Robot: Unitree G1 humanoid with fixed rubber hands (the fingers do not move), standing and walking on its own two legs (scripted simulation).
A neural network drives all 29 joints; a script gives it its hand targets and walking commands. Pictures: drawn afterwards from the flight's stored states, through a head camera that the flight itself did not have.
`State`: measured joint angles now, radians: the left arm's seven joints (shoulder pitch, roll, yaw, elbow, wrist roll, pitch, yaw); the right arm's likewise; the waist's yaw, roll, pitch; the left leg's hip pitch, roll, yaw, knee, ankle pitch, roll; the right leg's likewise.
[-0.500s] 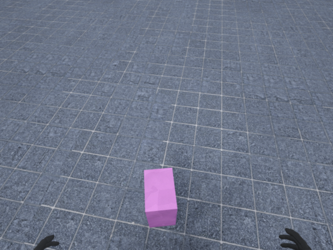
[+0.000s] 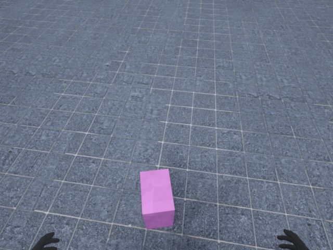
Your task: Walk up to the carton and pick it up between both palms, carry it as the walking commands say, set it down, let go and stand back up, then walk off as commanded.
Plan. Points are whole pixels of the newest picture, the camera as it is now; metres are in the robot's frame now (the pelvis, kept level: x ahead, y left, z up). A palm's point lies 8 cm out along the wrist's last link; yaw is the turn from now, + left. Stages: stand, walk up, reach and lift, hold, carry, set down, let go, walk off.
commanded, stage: walk up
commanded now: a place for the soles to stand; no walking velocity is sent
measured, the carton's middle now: (157, 200) +0.45 +0.04 -0.62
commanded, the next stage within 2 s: reach and lift in 0.40 s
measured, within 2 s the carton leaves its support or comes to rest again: neither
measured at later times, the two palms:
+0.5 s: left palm out of the picture +0.14 +0.30 -0.08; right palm out of the picture +0.14 -0.32 -0.09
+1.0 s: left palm (76, 220) +0.22 +0.26 -0.13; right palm (258, 213) +0.23 -0.26 -0.13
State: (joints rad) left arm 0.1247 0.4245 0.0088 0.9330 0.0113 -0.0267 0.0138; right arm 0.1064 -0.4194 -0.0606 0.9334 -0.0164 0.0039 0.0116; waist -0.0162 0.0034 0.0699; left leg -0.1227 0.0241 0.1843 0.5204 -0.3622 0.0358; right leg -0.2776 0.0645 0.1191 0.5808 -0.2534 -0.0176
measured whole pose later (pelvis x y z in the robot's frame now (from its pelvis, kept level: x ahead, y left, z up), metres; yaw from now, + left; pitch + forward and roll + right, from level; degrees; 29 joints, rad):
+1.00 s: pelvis -0.04 -0.02 -0.04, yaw +10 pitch +13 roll +0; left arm -0.30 0.31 0.11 0.67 0.08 0.20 -0.05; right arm -0.17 -0.24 -0.16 0.58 0.03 0.21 -0.03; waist -0.09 0.00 0.10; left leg -0.70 0.00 0.02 0.89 -0.41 0.01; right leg -0.75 0.01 -0.05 0.85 -0.32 -0.03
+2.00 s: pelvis -0.07 -0.03 -0.10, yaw +11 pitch +44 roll +0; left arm -1.14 0.13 0.32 0.86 0.15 0.11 0.10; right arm -1.08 -0.08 -0.45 0.81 -0.13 0.08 -0.07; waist -0.06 0.01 0.00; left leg -1.47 -0.02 0.01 1.07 -0.36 0.01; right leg -1.51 -0.02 -0.06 1.02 -0.27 -0.03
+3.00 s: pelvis -0.11 -0.04 -0.34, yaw +11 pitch +42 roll +0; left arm -1.48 0.29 0.08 1.12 -0.13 0.10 0.16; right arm -1.42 -0.24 -0.22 1.09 0.13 0.07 -0.16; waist -0.07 0.00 0.24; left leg -2.15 -0.01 0.03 2.03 -0.62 0.02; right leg -2.22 -0.04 -0.05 1.97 -0.49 -0.05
